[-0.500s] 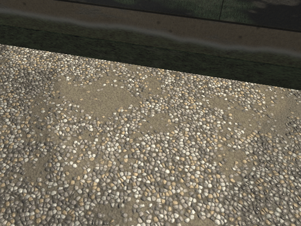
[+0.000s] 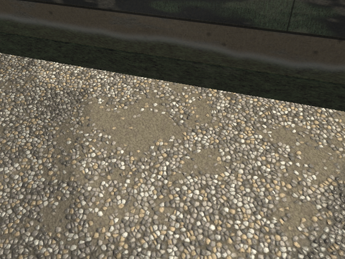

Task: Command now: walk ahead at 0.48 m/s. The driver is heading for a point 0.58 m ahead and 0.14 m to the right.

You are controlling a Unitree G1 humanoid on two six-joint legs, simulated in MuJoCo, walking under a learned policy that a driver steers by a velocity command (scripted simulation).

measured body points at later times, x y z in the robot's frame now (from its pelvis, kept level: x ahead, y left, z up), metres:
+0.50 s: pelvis +0.29 +0.05 +0.00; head +0.31 +0.05 +0.45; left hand +0.45 +0.32 -0.11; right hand +0.33 -0.23 -0.12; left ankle +0.27 +0.14 -0.75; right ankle +0.40 -0.13 -0.67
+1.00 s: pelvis +0.50 -0.03 -0.01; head +0.54 -0.06 +0.44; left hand +0.71 +0.19 -0.11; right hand +0.56 -0.33 -0.13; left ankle +0.58 +0.14 -0.69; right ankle +0.54 -0.11 -0.75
